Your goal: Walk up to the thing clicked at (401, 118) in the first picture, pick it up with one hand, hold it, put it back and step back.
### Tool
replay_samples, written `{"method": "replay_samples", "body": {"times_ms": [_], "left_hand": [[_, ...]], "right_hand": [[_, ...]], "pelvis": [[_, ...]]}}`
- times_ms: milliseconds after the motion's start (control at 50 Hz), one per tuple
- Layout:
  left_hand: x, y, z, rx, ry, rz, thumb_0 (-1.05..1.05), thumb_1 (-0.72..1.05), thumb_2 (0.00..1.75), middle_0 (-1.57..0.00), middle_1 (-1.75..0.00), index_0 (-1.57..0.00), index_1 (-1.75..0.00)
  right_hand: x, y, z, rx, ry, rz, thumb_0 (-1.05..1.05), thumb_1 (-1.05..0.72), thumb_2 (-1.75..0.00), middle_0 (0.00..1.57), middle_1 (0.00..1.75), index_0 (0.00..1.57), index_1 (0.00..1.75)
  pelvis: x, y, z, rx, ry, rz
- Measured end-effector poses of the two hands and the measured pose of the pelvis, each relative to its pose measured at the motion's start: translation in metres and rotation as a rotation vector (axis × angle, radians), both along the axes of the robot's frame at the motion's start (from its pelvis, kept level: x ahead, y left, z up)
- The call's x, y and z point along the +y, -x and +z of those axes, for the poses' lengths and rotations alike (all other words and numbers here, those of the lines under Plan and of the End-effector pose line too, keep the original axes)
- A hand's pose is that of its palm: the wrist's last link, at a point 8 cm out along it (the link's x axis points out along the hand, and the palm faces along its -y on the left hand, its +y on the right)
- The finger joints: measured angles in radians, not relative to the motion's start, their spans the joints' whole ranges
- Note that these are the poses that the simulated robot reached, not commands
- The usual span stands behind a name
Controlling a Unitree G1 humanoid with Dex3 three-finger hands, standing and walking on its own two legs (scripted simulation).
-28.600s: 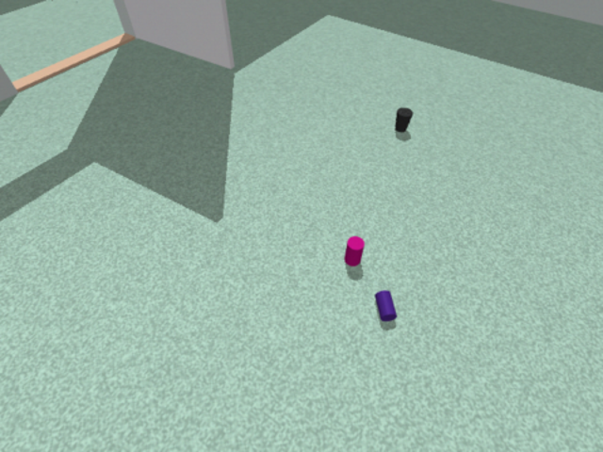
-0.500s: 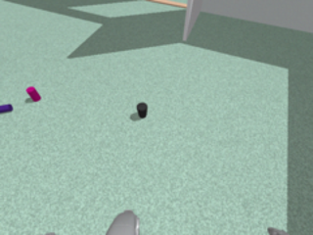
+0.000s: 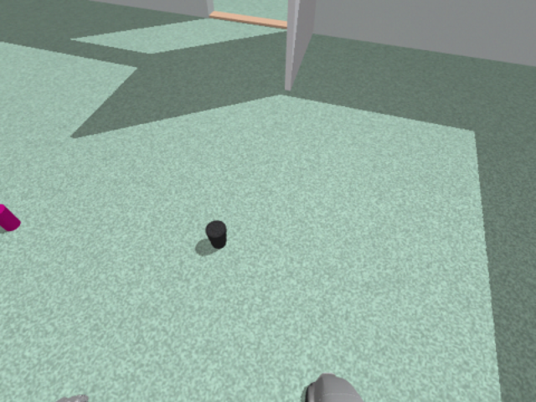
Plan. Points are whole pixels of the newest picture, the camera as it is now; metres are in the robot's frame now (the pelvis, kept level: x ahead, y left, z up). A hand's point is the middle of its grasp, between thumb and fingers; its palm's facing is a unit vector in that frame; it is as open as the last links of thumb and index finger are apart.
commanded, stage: walk up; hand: left
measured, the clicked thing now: (217, 236) +0.82 +0.23 -0.71
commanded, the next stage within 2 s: none
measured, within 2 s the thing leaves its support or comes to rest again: neither
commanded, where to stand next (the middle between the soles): +0.45 -0.02 m, yaw +3 degrees
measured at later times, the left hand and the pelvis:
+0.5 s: hand (134, 376) +0.17 +0.23 -0.12, palm faces +0.08 -0.92 -0.39, open 7.4 cm; pelvis +0.18 -0.05 +0.01, yaw +4 degrees
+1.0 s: hand (153, 272) +0.36 +0.24 -0.13, palm faces +0.02 -0.90 -0.43, open 7.4 cm; pelvis +0.33 -0.05 -0.01, yaw +4 degrees
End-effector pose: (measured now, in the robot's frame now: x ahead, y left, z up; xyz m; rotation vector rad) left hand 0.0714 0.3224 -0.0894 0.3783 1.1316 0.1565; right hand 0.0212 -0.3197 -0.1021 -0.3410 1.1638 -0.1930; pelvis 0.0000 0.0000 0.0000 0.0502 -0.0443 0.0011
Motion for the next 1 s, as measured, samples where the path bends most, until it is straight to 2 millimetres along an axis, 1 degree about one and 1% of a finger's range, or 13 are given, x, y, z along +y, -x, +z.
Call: {"method": "replay_samples", "body": {"times_ms": [80, 140, 240, 380, 460, 540, 620, 660, 700, 740, 840, 920, 1000], "left_hand": [[-0.022, -0.047, 0.006, -0.066, -0.043, 0.003, 0.01, 0.90, 0.90, -0.20, -0.30, -0.20, -0.30], [-0.039, -0.066, 0.016, -0.116, -0.049, 0.024, 0.01, 0.90, 0.90, -0.21, -0.30, -0.20, -0.30], [-0.056, -0.075, 0.030, -0.093, -0.051, 0.069, 0.01, 0.90, 0.90, -0.21, -0.30, -0.20, -0.30], [-0.062, -0.080, 0.025, -0.020, -0.042, 0.120, 0.01, 0.90, 0.90, -0.21, -0.30, -0.20, -0.30], [-0.058, -0.087, 0.015, 0.014, -0.028, 0.159, 0.01, 0.90, 0.90, -0.21, -0.30, -0.21, -0.30], [-0.050, -0.097, -0.003, 0.058, -0.007, 0.194, 0.01, 0.90, 0.90, -0.21, -0.30, -0.20, -0.30], [-0.038, -0.116, -0.027, 0.102, 0.015, 0.212, 0.01, 0.90, 0.90, -0.21, -0.30, -0.20, -0.30], [-0.037, -0.131, -0.033, 0.115, 0.029, 0.218, 0.01, 0.90, 0.90, -0.21, -0.30, -0.20, -0.30], [-0.037, -0.151, -0.032, 0.115, 0.039, 0.199, 0.01, 0.90, 0.90, -0.21, -0.30, -0.20, -0.30], [-0.036, -0.173, -0.028, 0.091, 0.048, 0.179, 0.01, 0.90, 0.90, -0.21, -0.30, -0.20, -0.30], [-0.033, -0.224, -0.016, 0.016, 0.043, 0.148, 0.01, 0.90, 0.90, -0.21, -0.30, -0.20, -0.30], [-0.036, -0.255, -0.007, 0.007, 0.012, 0.118, 0.01, 0.90, 0.90, -0.21, -0.30, -0.20, -0.30], [-0.042, -0.281, 0.000, 0.013, -0.058, 0.107, 0.01, 0.90, 0.90, -0.21, -0.30, -0.20, -0.30]], "right_hand": [[-0.026, -0.037, -0.026, 0.023, -0.014, -0.004, 0.01, -0.90, -0.90, 0.20, 0.30, 0.21, 0.30], [-0.032, -0.071, -0.029, 0.035, -0.036, 0.026, 0.01, -0.90, -0.90, 0.20, 0.30, 0.20, 0.30], [-0.038, -0.131, -0.016, -0.015, -0.065, 0.067, 0.01, -0.90, -0.90, 0.20, 0.30, 0.20, 0.30], [-0.046, -0.192, -0.004, -0.007, -0.051, 0.103, 0.01, -0.90, -0.90, 0.20, 0.30, 0.20, 0.30], [-0.042, -0.228, 0.000, 0.020, -0.030, 0.136, 0.01, -0.90, -0.90, 0.20, 0.30, 0.20, 0.30], [-0.029, -0.276, 0.003, 0.007, -0.011, 0.176, 0.01, -0.90, -0.90, 0.20, 0.30, 0.20, 0.30], [-0.008, -0.332, 0.003, -0.060, 0.014, 0.217, 0.01, -0.90, -0.90, 0.20, 0.30, 0.20, 0.30], [0.001, -0.354, 0.007, -0.115, 0.020, 0.228, 0.01, -0.90, -0.90, 0.20, 0.30, 0.20, 0.30], [0.007, -0.367, 0.013, -0.159, 0.012, 0.205, 0.01, -0.90, -0.90, 0.20, 0.30, 0.20, 0.30], [0.010, -0.375, 0.020, -0.177, 0.008, 0.185, 0.01, -0.90, -0.90, 0.20, 0.30, 0.20, 0.30], [0.005, -0.384, 0.024, -0.159, 0.003, 0.168, 0.01, -0.90, -0.90, 0.20, 0.30, 0.20, 0.30], [-0.010, -0.388, 0.014, -0.122, -0.009, 0.146, 0.01, -0.90, -0.90, 0.21, 0.30, 0.21, 0.30], [-0.032, -0.395, -0.009, -0.070, -0.031, 0.114, 0.01, -0.90, -0.90, 0.20, 0.30, 0.21, 0.30]], "pelvis": [[-0.023, -0.036, -0.012, -0.008, 0.032, 0.011], [-0.036, -0.056, -0.007, -0.011, 0.010, 0.017], [-0.048, -0.089, 0.009, -0.008, 0.008, 0.018], [-0.056, -0.134, 0.013, -0.003, 0.035, 0.044], [-0.053, -0.162, 0.011, -0.002, 0.052, 0.065], [-0.045, -0.194, 0.004, 0.001, 0.067, 0.085], [-0.032, -0.227, -0.010, 0.000, 0.048, 0.094], [-0.025, -0.239, -0.011, -0.008, 0.046, 0.092], [-0.021, -0.251, -0.008, -0.017, 0.057, 0.094], [-0.020, -0.262, -0.002, -0.025, 0.054, 0.091], [-0.024, -0.288, 0.004, -0.036, 0.039, 0.087], [-0.032, -0.308, 0.003, -0.032, 0.023, 0.071], [-0.046, -0.331, -0.005, -0.020, 0.011, 0.069]]}}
